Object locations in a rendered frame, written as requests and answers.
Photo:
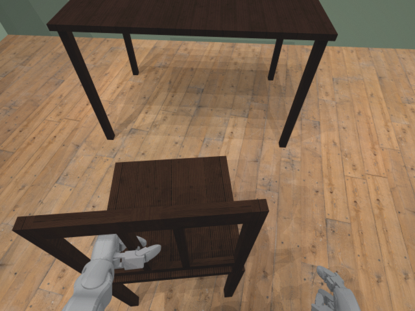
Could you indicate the left robot hand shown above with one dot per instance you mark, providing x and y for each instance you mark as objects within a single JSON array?
[{"x": 106, "y": 247}]

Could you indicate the table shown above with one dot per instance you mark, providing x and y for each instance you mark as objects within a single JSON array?
[{"x": 265, "y": 19}]

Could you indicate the right robot hand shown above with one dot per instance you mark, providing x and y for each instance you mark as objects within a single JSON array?
[{"x": 343, "y": 299}]

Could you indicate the chair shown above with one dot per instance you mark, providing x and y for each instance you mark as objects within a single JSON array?
[{"x": 185, "y": 205}]

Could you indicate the left robot forearm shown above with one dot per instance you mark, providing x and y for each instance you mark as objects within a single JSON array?
[{"x": 93, "y": 288}]

